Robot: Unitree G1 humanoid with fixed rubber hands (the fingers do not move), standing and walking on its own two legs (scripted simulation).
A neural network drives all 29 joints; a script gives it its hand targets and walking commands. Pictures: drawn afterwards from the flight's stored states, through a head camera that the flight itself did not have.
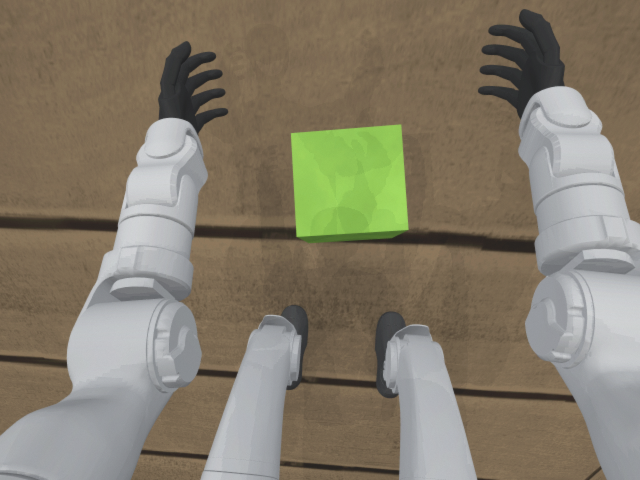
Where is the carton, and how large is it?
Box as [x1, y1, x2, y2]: [291, 124, 408, 242]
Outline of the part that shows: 400,124 291,133 296,235 307,242 392,237 408,229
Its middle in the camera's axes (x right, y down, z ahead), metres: +0.06 -0.11 +0.85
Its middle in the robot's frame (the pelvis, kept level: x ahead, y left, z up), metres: +0.50 +0.01 -0.52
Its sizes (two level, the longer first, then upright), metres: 0.210 0.200 0.250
